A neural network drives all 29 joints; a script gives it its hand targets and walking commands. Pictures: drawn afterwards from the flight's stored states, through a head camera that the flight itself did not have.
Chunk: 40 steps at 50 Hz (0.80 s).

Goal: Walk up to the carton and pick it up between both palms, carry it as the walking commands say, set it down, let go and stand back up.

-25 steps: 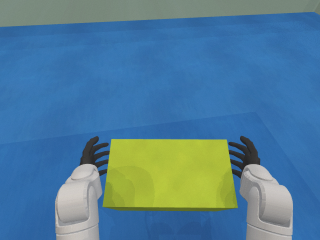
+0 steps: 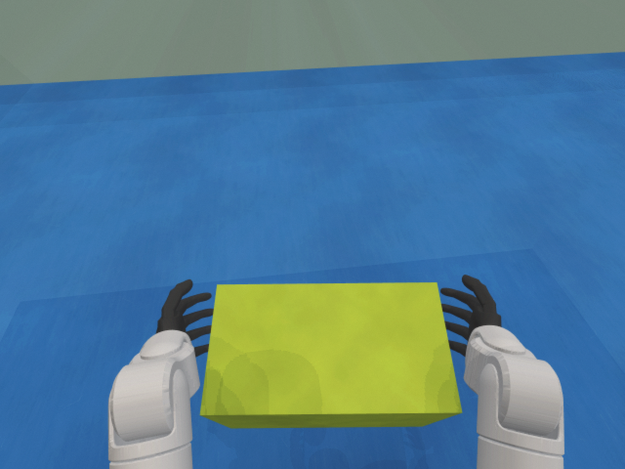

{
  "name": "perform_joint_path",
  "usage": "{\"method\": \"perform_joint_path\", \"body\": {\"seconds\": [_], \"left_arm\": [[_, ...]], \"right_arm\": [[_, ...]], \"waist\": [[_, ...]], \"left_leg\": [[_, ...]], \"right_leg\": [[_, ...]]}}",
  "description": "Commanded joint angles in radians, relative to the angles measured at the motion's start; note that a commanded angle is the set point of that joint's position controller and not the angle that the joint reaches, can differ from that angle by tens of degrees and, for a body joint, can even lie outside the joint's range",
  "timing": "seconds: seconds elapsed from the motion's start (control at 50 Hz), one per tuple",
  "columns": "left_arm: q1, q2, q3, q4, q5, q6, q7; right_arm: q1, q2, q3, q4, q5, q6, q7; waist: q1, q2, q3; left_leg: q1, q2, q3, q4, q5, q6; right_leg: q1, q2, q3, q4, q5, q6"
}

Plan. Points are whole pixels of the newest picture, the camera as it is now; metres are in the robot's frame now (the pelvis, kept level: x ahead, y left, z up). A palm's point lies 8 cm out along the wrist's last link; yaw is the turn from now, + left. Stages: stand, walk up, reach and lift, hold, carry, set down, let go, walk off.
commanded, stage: carry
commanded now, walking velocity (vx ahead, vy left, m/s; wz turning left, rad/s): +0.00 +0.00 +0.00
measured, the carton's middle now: (326, 360) +0.28 +0.00 -0.01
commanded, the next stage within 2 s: none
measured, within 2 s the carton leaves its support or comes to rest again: neither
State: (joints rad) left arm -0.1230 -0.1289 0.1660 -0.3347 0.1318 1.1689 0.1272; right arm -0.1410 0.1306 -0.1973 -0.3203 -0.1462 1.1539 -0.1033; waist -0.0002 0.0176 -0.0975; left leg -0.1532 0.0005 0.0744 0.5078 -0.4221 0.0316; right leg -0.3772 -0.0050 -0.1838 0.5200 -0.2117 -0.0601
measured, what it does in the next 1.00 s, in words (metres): stands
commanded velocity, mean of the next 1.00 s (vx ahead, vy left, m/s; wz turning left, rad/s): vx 0.00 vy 0.00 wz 0.00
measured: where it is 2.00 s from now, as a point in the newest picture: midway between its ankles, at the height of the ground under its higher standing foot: outside the picture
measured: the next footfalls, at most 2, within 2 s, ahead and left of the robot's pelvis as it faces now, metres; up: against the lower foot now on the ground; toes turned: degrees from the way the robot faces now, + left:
none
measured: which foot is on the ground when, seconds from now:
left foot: down 0.00-1.00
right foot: down 0.00-1.00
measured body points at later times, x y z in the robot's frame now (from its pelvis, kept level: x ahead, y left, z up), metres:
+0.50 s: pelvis +0.00 +0.00 +0.00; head +0.00 +0.00 +0.45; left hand +0.28 +0.18 +0.07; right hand +0.28 -0.18 +0.07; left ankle -0.10 +0.08 -0.73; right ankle +0.04 -0.08 -0.73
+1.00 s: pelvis -0.02 -0.01 +0.00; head -0.05 -0.02 +0.45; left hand +0.26 +0.16 +0.06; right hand +0.26 -0.20 +0.06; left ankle -0.10 +0.08 -0.73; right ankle +0.04 -0.08 -0.73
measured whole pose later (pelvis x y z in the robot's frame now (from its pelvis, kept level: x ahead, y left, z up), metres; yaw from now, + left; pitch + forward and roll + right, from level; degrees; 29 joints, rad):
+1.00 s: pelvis -0.02 -0.01 +0.00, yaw +0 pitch +2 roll +0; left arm -0.17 -0.13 0.20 -0.11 0.21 1.05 0.06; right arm -0.19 0.12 -0.23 -0.11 -0.21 1.04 -0.06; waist -0.01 0.02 -0.13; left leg -0.16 0.00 0.08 0.50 -0.39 0.02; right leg -0.37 -0.01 -0.18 0.50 -0.17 -0.08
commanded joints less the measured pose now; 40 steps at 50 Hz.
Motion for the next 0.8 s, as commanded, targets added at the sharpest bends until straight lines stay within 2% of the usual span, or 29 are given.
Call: {"method": "perform_joint_path", "body": {"seconds": [0.0, 0.1, 0.26, 0.5, 0.78], "left_arm": [[-0.505, -0.826, -0.747, -0.033, -0.432, 0.002, -0.348], [-0.527, -0.837, -0.728, 0.011, -0.423, 0.004, -0.349], [-0.566, -0.860, -0.730, -0.001, -0.431, -0.008, -0.347], [-0.559, -0.850, -0.724, 0.001, -0.418, -0.038, -0.348], [-0.569, -0.816, -0.670, 0.080, -0.365, -0.070, -0.349]], "right_arm": [[-0.475, 0.810, 0.729, -0.024, 0.434, 0.014, 0.327], [-0.508, 0.808, 0.726, 0.012, 0.440, 0.019, 0.334], [-0.551, 0.830, 0.736, -0.004, 0.457, 0.011, 0.336], [-0.535, 0.819, 0.720, 0.003, 0.429, -0.019, 0.330], [-0.555, 0.794, 0.675, 0.081, 0.385, -0.051, 0.335]], "waist": [[-0.018, 0.024, -0.295], [-0.017, 0.033, -0.257], [-0.015, 0.019, -0.278], [-0.012, 0.000, -0.303], [-0.010, -0.012, -0.248]], "left_leg": [[0.048, 0.179, -0.089, -0.034, 0.674, -0.047], [0.035, 0.184, -0.089, -0.029, 0.767, -0.055], [0.031, 0.174, -0.083, -0.020, 0.714, -0.055], [0.017, 0.155, -0.077, -0.029, 0.534, -0.042], [-0.051, 0.144, -0.088, -0.088, 0.280, -0.024]], "right_leg": [[0.200, -0.144, 0.140, 0.018, 0.381, 0.003], [0.187, -0.138, 0.133, 0.037, 0.366, 0.011], [0.218, -0.147, 0.144, 0.042, 0.416, 0.001], [0.242, -0.161, 0.165, 0.009, 0.433, -0.011], [0.238, -0.169, 0.181, -0.060, 0.268, -0.007]]}}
